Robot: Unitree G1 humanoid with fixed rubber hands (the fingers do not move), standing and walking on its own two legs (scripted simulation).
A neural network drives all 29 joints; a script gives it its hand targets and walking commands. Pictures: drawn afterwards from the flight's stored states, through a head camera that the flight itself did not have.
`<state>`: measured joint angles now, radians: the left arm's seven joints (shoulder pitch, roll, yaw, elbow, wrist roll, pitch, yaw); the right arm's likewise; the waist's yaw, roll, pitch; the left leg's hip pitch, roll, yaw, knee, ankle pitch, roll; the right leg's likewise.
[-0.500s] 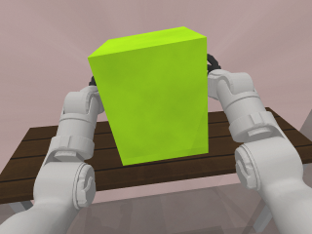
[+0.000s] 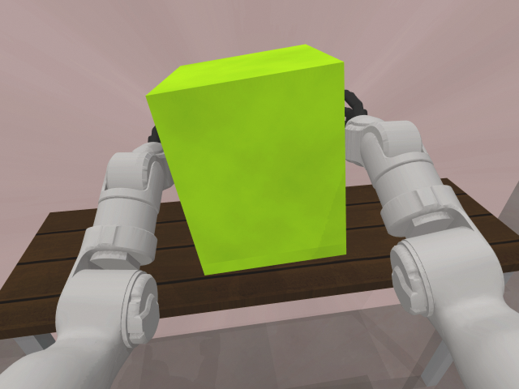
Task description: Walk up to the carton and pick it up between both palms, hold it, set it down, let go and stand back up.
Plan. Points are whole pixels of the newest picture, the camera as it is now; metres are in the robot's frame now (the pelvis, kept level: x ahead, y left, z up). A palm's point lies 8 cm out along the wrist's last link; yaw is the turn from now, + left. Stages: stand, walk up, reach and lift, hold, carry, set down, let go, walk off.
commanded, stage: hold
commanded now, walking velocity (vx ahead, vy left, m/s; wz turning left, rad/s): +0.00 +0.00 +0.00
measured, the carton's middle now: (257, 153) +0.38 -0.01 +0.26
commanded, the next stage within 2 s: set down in 0.74 s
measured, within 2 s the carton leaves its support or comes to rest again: neither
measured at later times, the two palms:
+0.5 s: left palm (159, 158) +0.39 +0.14 +0.26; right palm (354, 134) +0.39 -0.15 +0.29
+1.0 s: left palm (159, 152) +0.40 +0.14 +0.26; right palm (351, 126) +0.40 -0.15 +0.30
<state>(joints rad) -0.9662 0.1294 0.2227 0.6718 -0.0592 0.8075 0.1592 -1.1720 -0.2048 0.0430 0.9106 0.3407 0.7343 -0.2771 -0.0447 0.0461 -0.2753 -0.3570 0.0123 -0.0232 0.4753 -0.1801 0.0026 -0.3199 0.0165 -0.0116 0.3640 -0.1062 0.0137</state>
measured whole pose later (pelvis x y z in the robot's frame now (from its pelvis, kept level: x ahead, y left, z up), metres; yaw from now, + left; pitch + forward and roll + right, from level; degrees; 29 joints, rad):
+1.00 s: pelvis +0.01 +0.00 +0.00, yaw +0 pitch +4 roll -2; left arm -1.00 0.13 0.27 0.74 -0.03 0.74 0.14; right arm -1.23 -0.17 -0.05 1.01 0.30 0.65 -0.28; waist -0.04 0.05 -0.28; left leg -0.36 0.01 -0.02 0.48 -0.19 0.00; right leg -0.32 0.02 -0.01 0.36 -0.11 0.01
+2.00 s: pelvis +0.03 +0.01 +0.00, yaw +0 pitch +2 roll -2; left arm -0.91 0.13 0.29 0.81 0.01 0.43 0.10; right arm -1.06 -0.06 -0.13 0.98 0.17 0.34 -0.24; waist -0.05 0.04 -0.11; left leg -0.28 0.01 -0.02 0.47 -0.23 0.00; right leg -0.22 0.02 -0.01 0.32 -0.13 0.01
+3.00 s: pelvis +0.05 +0.01 +0.00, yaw +0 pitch +4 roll -2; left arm -0.90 0.13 0.33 1.12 0.01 0.13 0.06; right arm -0.96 0.06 -0.43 1.02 -0.16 0.17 -0.17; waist -0.07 0.02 -0.10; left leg -0.28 0.01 -0.02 0.47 -0.26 0.00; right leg -0.22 0.02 -0.01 0.32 -0.16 0.02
